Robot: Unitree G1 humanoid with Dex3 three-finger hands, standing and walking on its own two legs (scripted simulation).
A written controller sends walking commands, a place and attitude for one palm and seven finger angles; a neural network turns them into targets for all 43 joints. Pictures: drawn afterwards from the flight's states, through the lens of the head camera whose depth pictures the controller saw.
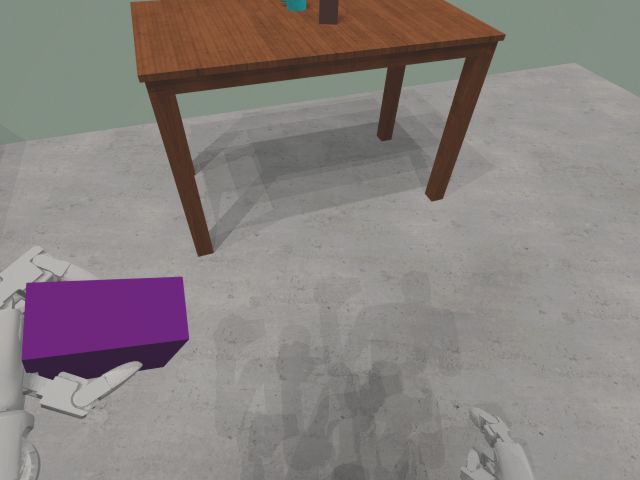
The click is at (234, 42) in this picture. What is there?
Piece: table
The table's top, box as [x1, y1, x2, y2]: [130, 0, 505, 82]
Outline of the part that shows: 130,2 137,75 140,82 503,40 505,35 444,0 339,0 338,18 336,25 318,23 318,0 306,0 306,9 303,11 288,10 286,8 286,2 281,2 279,0 155,0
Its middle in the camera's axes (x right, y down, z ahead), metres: -0.04 -0.79 +1.41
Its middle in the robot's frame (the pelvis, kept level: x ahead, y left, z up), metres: +1.58 +0.12 -0.01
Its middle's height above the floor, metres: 0.76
